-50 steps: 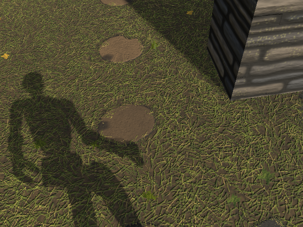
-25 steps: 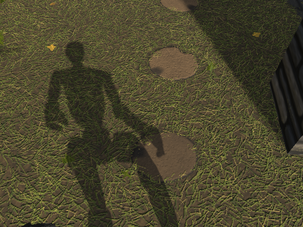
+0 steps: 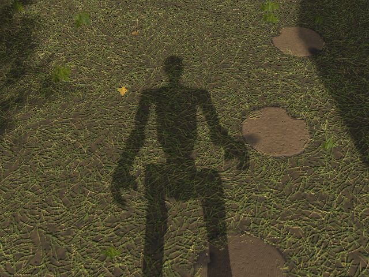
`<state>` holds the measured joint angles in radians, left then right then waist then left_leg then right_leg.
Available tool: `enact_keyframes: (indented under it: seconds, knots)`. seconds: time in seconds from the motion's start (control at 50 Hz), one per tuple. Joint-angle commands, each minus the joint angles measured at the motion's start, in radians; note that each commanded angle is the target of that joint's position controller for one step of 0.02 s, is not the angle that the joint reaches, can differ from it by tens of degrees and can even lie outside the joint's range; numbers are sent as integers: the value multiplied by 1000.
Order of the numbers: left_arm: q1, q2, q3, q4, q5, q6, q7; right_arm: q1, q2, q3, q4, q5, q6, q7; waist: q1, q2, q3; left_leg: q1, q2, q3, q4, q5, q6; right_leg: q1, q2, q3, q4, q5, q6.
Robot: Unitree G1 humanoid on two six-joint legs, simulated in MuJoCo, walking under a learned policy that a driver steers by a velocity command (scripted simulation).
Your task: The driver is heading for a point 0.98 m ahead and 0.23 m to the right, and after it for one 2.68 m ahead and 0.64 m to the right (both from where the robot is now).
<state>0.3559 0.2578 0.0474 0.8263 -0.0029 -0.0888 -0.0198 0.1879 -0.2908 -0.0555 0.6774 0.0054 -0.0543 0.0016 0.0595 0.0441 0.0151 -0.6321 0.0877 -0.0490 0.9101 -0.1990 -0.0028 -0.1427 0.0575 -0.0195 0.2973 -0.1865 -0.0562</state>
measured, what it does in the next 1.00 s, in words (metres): walks ahead, turning right: left foot, then right foot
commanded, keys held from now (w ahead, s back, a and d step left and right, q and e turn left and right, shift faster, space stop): w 0.32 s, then w+e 0.68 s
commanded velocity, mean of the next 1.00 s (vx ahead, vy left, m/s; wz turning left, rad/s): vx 0.50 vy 0.00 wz -0.25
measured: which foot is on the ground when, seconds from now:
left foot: up 0.00-0.22, down 0.24-0.80, up 0.82-1.00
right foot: down 0.00-0.26, up 0.28-0.76, down 0.78-1.00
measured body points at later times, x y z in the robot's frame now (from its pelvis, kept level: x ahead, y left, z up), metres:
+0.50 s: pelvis +0.28 +0.07 +0.00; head +0.30 +0.08 +0.45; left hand +0.42 +0.34 -0.11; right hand +0.33 -0.21 -0.11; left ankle +0.27 +0.15 -0.75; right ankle +0.36 -0.11 -0.67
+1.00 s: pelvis +0.56 -0.02 +0.00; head +0.59 -0.05 +0.44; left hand +0.73 +0.21 -0.11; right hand +0.63 -0.33 -0.10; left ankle +0.66 +0.14 -0.67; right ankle +0.55 -0.09 -0.75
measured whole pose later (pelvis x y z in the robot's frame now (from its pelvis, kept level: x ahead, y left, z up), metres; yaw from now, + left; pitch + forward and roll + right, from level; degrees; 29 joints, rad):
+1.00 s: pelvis +0.56 -0.02 +0.00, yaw -19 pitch +2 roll +0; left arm 0.30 0.28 0.07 0.71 -0.01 -0.04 -0.02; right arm 0.15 -0.31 -0.05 0.72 -0.01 -0.10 0.00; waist 0.03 0.02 0.04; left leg -0.61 0.10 -0.07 1.03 -0.29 -0.04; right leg -0.25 0.11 0.05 0.38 -0.17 -0.10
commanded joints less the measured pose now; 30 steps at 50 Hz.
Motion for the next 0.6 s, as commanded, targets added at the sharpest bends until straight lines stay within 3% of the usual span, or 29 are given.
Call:
enact_keyframes:
  seconds: [0.02,0.1,0.16,0.2,0.22,0.24,0.26,0.28,0.3,0.32,0.34,0.36,0.42,0.48,0.54,0.6]
  knots:
    - [-49,179,40,-62,-10,-11,10,-79,-25,1,-78,0,-20,7,-8,-114,5,-13,8,12,-175,164,-11,15,-241,160,-151,223,-154]
    - [26,193,40,-22,-19,4,11,-192,-27,3,-106,13,-29,24,34,-114,30,39,-26,36,-321,254,-5,57,-257,133,-130,225,-138]
    - [47,207,45,-1,-23,21,15,-230,-45,-3,-128,15,-36,39,24,-124,44,41,-40,36,-383,176,29,145,-301,149,-83,279,-120]
    - [27,227,51,2,-24,32,21,-158,-77,-17,-114,11,-39,40,-33,-137,1,165,-72,63,-423,124,62,174,-300,130,12,474,-96]
    - [16,219,47,1,-25,36,24,-39,-110,-37,-78,5,-38,35,-98,-125,-73,341,-97,88,-451,139,90,148,-261,90,149,610,-74]
    - [8,185,31,-15,-11,34,27,127,-163,-58,-38,-2,-35,24,-171,-95,-197,612,-21,16,-410,170,136,14,-216,53,368,530,-40]
    - [95,89,-1,-48,2,16,24,242,-265,-81,-25,-21,-28,17,-164,116,-354,1012,239,-393,-415,69,279,-384,-75,-10,764,138,36]
    - [92,98,-4,-35,-3,-4,18,275,-213,-67,-9,-2,-22,19,-173,215,-424,1057,307,-672,-558,-56,328,-544,-21,105,933,-384,43]
    - [15,180,20,-57,-30,-16,10,218,-164,-47,-9,4,-20,19,-171,136,-272,945,274,-568,-588,-140,287,-639,-83,130,1000,-349,32]
    - [-59,180,19,-77,-36,-19,8,151,-140,-37,-18,4,-19,19,-149,78,-161,799,233,-438,-611,-105,260,-642,-129,96,970,-260,26]
    - [-87,169,20,-79,-24,-15,9,92,-113,-29,-17,-5,-21,22,-117,26,-85,662,198,-344,-651,-39,246,-610,-160,84,912,-192,30]
    - [-72,162,25,-70,-17,-3,10,51,-84,-20,-19,-13,-30,24,-81,41,-56,569,168,-273,-687,23,231,-549,-190,95,863,-140,34]
    - [-31,111,19,-49,-22,36,16,22,-86,-27,7,-15,-56,25,-39,54,-25,445,147,-134,-767,124,234,-480,-197,108,819,-54,60]
    - [-103,104,22,-72,-18,42,19,51,-105,-35,43,-25,-64,13,-53,17,9,465,145,-32,-792,212,223,-553,-186,145,704,95,77]
    - [-176,89,18,-91,-15,32,4,54,-117,-35,60,-20,-62,3,-76,8,25,486,115,80,-800,258,185,-528,-165,110,519,267,70]
    - [-281,63,5,-131,-14,28,-14,106,-138,-40,91,-13,-53,-5,-124,-11,57,548,137,131,-804,263,172,-524,-154,60,395,321,54]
